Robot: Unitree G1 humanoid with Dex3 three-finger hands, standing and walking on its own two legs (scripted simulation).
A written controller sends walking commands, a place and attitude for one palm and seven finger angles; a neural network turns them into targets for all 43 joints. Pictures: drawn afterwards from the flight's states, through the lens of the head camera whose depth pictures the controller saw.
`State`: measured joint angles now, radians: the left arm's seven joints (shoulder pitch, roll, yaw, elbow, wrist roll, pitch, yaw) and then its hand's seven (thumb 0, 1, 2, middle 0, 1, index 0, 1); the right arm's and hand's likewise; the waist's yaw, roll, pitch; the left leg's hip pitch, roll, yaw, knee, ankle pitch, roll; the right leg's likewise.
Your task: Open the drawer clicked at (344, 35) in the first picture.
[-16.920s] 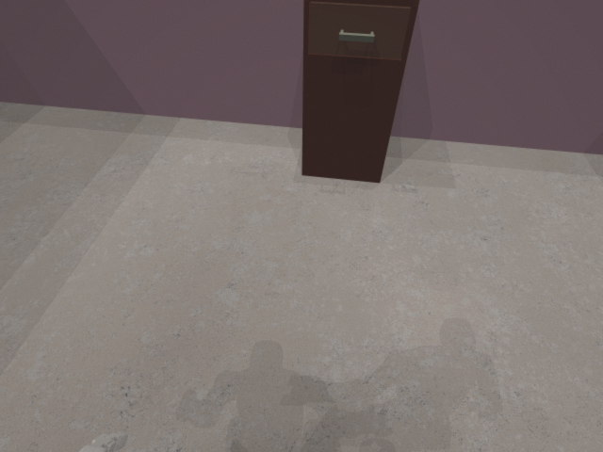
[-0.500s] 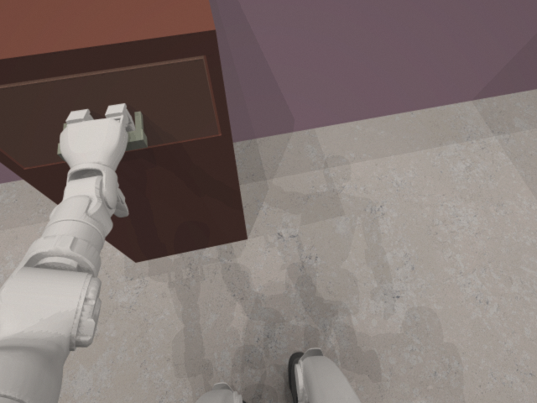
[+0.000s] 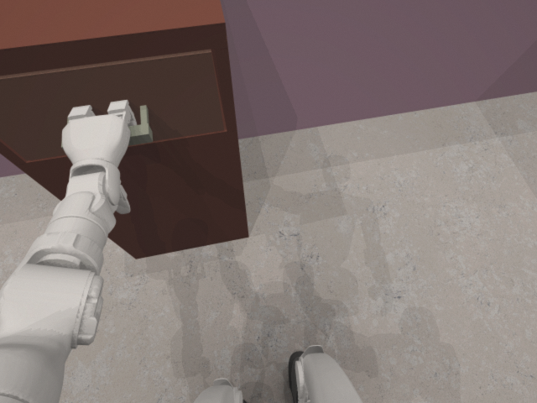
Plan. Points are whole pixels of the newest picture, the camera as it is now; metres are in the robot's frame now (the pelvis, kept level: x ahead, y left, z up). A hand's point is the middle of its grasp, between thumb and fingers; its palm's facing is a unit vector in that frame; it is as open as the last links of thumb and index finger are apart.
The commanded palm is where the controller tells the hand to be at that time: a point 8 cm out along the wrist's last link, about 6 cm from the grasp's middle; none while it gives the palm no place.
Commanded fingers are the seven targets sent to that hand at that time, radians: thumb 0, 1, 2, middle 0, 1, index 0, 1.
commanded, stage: lower the fingers behind the handle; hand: left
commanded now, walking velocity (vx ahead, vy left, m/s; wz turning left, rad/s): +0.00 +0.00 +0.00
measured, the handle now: (108, 128) +0.54 +0.22 +0.02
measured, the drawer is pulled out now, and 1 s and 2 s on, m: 0.00 0.00 0.03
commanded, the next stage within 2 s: close the thumb around the handle in 0.04 s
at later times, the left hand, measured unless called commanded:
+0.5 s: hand (122, 159) +0.50 +0.20 +0.00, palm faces -0.06 +0.00 -1.00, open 10.2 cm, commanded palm +0.47 +0.20 +0.05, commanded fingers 0.00 0.56 0.76 -0.38 -1.31 -0.38 -1.31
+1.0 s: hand (119, 163) +0.49 +0.20 +0.00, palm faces -0.05 +0.02 -1.00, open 5.7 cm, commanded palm +0.46 +0.20 +0.05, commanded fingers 0.00 0.90 0.90 -0.40 -1.35 -0.40 -1.35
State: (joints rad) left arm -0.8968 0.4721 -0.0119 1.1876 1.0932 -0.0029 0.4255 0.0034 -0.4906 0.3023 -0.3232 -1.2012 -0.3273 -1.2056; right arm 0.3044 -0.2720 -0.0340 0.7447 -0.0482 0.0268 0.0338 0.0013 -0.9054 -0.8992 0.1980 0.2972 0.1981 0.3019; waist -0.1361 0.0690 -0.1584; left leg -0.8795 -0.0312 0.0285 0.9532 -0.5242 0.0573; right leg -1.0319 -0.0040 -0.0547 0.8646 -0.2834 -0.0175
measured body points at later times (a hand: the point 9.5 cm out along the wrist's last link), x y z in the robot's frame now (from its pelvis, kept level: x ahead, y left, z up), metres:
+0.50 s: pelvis +0.01 -0.01 +0.00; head +0.14 -0.03 +0.43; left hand +0.49 +0.20 +0.05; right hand +0.02 -0.28 -0.14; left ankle -0.06 +0.08 -0.68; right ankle +0.06 -0.11 -0.68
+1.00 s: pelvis -0.01 -0.01 +0.00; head +0.13 -0.03 +0.43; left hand +0.49 +0.20 +0.05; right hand +0.02 -0.29 -0.14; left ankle -0.06 +0.08 -0.68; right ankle +0.06 -0.11 -0.68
